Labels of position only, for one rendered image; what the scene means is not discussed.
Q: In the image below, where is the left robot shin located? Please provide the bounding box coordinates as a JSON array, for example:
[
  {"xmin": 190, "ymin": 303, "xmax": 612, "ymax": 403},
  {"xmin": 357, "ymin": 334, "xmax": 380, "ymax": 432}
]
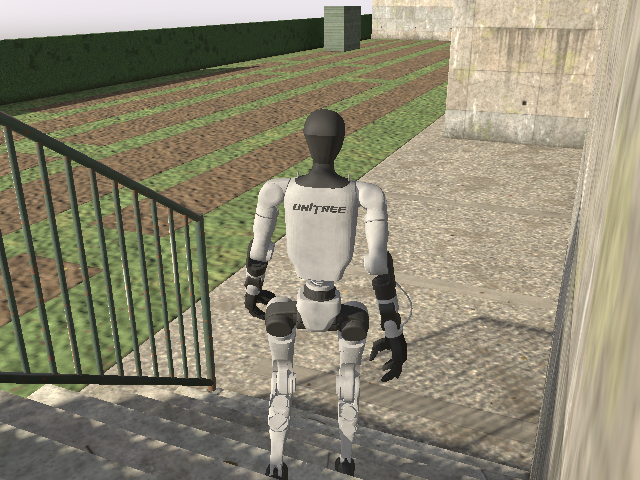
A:
[{"xmin": 268, "ymin": 372, "xmax": 292, "ymax": 477}]

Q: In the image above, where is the left robot forearm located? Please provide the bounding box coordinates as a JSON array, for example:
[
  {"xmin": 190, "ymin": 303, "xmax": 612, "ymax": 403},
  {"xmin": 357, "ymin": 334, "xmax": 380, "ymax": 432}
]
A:
[{"xmin": 244, "ymin": 238, "xmax": 268, "ymax": 296}]

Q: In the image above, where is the humanoid robot torso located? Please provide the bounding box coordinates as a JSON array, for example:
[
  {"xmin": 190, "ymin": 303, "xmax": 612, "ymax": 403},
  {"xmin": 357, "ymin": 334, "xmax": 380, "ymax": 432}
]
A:
[{"xmin": 284, "ymin": 171, "xmax": 360, "ymax": 332}]

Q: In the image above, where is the right robot forearm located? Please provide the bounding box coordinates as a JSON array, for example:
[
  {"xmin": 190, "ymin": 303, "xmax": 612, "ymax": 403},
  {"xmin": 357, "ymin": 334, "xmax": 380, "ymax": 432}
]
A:
[{"xmin": 372, "ymin": 251, "xmax": 403, "ymax": 338}]

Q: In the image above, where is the robot right upper arm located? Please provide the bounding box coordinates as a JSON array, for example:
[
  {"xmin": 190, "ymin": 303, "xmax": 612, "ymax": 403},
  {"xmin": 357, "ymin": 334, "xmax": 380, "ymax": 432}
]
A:
[{"xmin": 356, "ymin": 181, "xmax": 389, "ymax": 275}]

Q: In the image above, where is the left robot hand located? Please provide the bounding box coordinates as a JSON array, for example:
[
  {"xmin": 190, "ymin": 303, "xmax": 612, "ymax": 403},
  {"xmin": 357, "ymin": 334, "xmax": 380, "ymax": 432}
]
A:
[{"xmin": 244, "ymin": 289, "xmax": 276, "ymax": 320}]

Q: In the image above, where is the robot left upper arm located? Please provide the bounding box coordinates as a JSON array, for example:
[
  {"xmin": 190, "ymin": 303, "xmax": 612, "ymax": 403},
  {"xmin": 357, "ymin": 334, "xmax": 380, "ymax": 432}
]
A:
[{"xmin": 250, "ymin": 178, "xmax": 291, "ymax": 262}]

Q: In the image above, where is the right robot hand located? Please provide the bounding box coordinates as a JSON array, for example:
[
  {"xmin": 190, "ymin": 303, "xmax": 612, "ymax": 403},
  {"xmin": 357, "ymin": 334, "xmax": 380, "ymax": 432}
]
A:
[{"xmin": 369, "ymin": 333, "xmax": 407, "ymax": 382}]

